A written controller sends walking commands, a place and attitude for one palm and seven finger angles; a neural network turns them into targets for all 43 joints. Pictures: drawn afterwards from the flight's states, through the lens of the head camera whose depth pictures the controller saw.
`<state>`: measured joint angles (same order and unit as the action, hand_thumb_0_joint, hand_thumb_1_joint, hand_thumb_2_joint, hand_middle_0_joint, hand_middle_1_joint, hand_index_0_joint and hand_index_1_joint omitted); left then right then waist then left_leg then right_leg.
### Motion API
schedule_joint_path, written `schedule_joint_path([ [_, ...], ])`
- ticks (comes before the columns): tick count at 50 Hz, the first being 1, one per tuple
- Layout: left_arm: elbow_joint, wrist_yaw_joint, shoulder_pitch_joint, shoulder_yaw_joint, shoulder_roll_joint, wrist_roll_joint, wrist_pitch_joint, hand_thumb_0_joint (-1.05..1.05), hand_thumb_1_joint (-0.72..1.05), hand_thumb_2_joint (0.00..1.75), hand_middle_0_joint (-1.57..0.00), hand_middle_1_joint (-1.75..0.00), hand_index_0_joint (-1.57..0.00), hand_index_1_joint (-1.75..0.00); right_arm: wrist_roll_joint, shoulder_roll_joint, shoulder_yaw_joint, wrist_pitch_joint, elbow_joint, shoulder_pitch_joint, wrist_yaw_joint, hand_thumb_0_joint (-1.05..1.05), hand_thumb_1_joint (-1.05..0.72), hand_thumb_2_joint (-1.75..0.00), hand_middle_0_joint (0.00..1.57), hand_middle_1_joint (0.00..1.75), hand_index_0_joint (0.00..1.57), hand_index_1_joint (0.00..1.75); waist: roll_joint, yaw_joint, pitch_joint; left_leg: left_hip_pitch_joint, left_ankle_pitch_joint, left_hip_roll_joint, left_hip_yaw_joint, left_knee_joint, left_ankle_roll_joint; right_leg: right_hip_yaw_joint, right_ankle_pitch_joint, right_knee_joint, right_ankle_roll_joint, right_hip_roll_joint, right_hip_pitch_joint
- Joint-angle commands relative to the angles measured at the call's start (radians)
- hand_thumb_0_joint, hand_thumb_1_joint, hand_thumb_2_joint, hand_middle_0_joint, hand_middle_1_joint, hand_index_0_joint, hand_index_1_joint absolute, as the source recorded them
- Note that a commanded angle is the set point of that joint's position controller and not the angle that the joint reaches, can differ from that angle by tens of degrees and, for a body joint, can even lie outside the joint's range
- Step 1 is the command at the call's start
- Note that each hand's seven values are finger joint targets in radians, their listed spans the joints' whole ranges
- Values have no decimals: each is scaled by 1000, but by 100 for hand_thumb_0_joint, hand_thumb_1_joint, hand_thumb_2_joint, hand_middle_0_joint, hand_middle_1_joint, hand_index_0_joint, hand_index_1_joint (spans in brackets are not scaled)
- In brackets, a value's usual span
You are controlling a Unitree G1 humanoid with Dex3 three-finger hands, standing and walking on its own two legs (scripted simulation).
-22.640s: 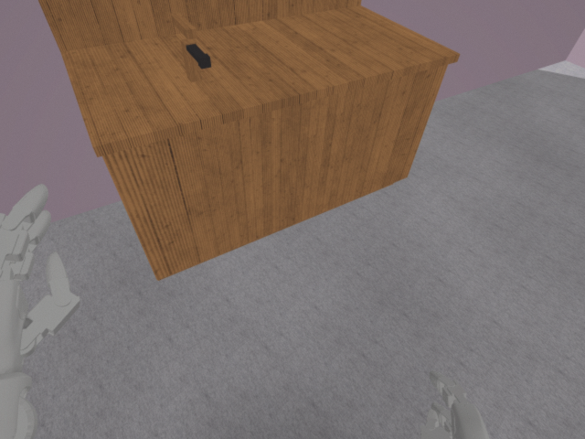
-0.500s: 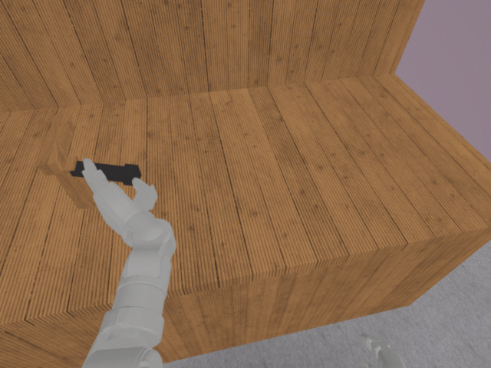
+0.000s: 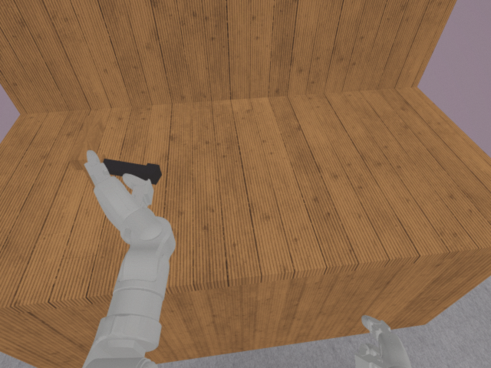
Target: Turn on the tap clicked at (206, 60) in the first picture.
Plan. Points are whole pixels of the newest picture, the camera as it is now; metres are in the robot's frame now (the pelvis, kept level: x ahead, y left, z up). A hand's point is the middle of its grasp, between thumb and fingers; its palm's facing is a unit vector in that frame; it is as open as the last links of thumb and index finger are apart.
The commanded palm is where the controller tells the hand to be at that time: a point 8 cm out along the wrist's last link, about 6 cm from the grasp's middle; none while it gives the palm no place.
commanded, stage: lift the hand up off the lever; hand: left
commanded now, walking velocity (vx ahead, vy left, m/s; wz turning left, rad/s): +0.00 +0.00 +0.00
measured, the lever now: (151, 173) +0.44 +0.23 +0.06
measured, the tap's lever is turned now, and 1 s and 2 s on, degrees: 70 70 70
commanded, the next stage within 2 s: draw the hand back beside the body in 1.14 s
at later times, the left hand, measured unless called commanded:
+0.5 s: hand (144, 175) +0.38 +0.21 +0.13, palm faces +0.75 -0.66 -0.04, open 7.8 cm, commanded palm +0.32 +0.23 +0.12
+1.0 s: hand (145, 169) +0.37 +0.20 +0.15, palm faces +0.75 -0.66 -0.04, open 7.8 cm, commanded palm +0.32 +0.22 +0.14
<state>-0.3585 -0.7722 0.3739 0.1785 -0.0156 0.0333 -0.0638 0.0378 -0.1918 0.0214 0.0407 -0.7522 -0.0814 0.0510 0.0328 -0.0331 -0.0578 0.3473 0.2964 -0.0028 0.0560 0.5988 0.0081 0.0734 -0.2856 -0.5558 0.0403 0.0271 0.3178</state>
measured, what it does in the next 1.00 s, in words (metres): stands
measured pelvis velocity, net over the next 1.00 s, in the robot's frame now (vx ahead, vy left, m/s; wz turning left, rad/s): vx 0.01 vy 0.00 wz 0.00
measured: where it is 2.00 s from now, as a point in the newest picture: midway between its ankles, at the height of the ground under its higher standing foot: outside the picture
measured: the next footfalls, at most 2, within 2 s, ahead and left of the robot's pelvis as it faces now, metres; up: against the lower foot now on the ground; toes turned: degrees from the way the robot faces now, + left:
none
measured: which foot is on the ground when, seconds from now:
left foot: down 0.00-1.00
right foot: down 0.00-1.00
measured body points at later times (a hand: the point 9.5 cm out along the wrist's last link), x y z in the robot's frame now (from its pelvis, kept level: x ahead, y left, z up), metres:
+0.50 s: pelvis +0.00 +0.00 +0.01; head +0.00 -0.01 +0.46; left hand +0.33 +0.24 +0.13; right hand +0.18 -0.23 -0.10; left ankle +0.01 +0.12 -0.73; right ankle +0.00 -0.09 -0.73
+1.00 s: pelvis +0.01 +0.00 +0.01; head +0.01 -0.02 +0.46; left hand +0.33 +0.23 +0.15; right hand +0.23 -0.21 -0.09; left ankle +0.01 +0.12 -0.73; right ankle +0.00 -0.09 -0.73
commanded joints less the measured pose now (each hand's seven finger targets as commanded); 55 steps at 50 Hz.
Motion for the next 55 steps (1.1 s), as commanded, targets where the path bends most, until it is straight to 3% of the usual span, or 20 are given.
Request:
schedule_joint_path([
  [1,233,-11,375,-4,128,33,40,0,90,90,-15,-15,-15,-15,1,-111,25,-38,144,123,7,0,-90,-90,20,30,20,30,-67,3,-297,-100,-291,12,-37,-55,-6,-31,248,90,-5,-52,-145],
  [3,189,-4,340,35,156,24,18,0,90,90,-15,-15,-15,-15,-3,-116,26,-31,137,126,10,0,-90,-90,20,30,20,30,-76,-3,-250,-86,-261,13,-33,-71,-8,-34,211,113,-7,-52,-144],
  [6,198,10,367,-10,123,15,1,0,90,90,-15,-15,-15,-15,-10,-114,21,-33,146,139,12,0,-90,-90,20,30,20,30,-87,8,-221,-93,-233,13,-41,-79,-17,-38,182,139,-10,-56,-133],
  [8,214,9,379,25,156,15,2,0,90,90,-15,-15,-15,-15,-10,-115,21,-37,139,141,16,0,-90,-90,20,30,20,30,-55,-1,-208,-97,-210,15,-31,-95,-14,-38,137,150,-6,-52,-129],
  [10,233,10,437,-31,116,21,9,0,90,90,-15,-15,-15,-15,-11,-113,18,-48,137,145,14,0,-90,-90,20,30,20,30,-51,13,-205,-112,-190,15,-32,-94,-17,-37,116,153,-7,-53,-108],
  [12,254,4,457,-29,123,30,20,0,90,90,-15,-15,-15,-15,-6,-114,20,-58,134,141,15,0,-90,-90,20,30,20,30,-30,10,-233,-127,-205,14,-34,-92,-17,-40,132,149,-5,-53,-114],
  [13,273,0,431,21,168,29,24,0,90,90,-15,-15,-15,-15,-6,-115,25,-57,130,142,17,0,-90,-90,20,30,20,30,-20,-1,-242,-129,-217,17,-30,-95,-12,-38,135,146,-3,-50,-129],
  [14,283,6,428,-31,119,29,25,0,90,90,-15,-15,-15,-15,-7,-111,23,-60,138,147,13,0,-90,-90,20,30,20,30,-22,4,-257,-138,-224,14,-33,-95,-11,-36,144,138,-5,-51,-129],
  [18,248,7,393,25,167,19,7,0,90,90,-15,-15,-15,-15,-7,-119,26,-57,125,144,19,0,-90,-90,20,30,20,30,-66,-7,-246,-126,-219,17,-27,-106,-10,-34,135,148,-6,-49,-147],
  [22,257,14,416,-39,104,19,-22,0,90,90,-15,-15,-15,-15,-9,-116,22,-60,130,151,16,0,-90,-90,20,30,20,30,-36,-1,-242,-150,-253,17,-33,-110,-7,-28,171,146,-2,-52,-145],
  [23,255,11,397,7,142,16,-31,0,90,90,-15,-15,-15,-15,-10,-120,25,-56,125,152,18,0,-90,-90,20,30,20,30,-31,-10,-230,-148,-252,19,-30,-120,-3,-25,161,152,-1,-49,-150],
  [27,298,8,415,-23,114,15,-49,0,90,90,-15,-15,-15,-15,-8,-116,23,-56,135,155,13,0,-90,-90,20,30,20,30,-51,-9,-264,-176,-316,20,-38,-113,-3,-25,228,147,-2,-50,-175],
  [28,316,4,383,22,152,14,-53,0,90,90,-15,-15,-15,-15,-8,-118,27,-52,134,155,12,0,-90,-90,20,30,20,30,-51,-24,-268,-177,-344,22,-30,-117,6,-21,242,142,3,-45,-193],
  [31,374,4,364,-47,85,24,-64,0,90,90,-15,-15,-15,-15,-6,-112,28,-52,146,157,-1,0,-90,-90,20,30,20,30,-25,-22,-296,-211,-437,25,-39,-100,17,-12,330,116,7,-47,-202],
  [37,393,14,320,-75,57,15,-121,0,90,90,-15,-15,-15,-15,-9,-113,26,-48,145,178,-1,0,-90,-90,20,30,20,30,-78,-16,-244,-213,-419,26,-39,-106,11,-11,323,138,2,-49,-198],
  [38,389,15,319,-30,100,8,-130,0,90,90,-15,-15,-15,-15,-12,-115,24,-42,136,185,3,0,-90,-90,20,30,20,30,-77,-23,-216,-200,-381,26,-28,-123,16,-8,268,155,3,-47,-197],
  [41,412,12,384,-65,73,16,-140,0,90,90,-15,-15,-15,-15,-11,-105,18,-49,138,205,8,0,-90,-90,20,30,20,30,-82,-17,-220,-215,-350,23,-33,-123,7,-15,239,168,-1,-50,-188],
  [47,454,3,373,-78,65,35,-155,0,90,90,-15,-15,-15,-15,-5,-96,18,-52,132,205,0,0,-90,-90,20,30,20,30,9,-28,-282,-251,-424,22,-38,-110,25,-14,299,144,7,-49,-210],
  [51,377,16,345,-80,48,16,-181,0,90,90,-15,-15,-15,-15,-12,-103,15,-47,126,207,4,0,-90,-90,20,30,20,30,-89,-17,-213,-220,-361,23,-33,-126,10,-13,260,170,0,-51,-197],
  [55,399,20,301,-28,88,-4,-191,0,90,90,-15,-15,-15,-15,-17,-103,14,-39,141,214,10,0,-90,-90,20,30,20,30,-132,-32,-237,-215,-386,17,-42,-128,-3,-22,332,172,-8,-58,-246],
])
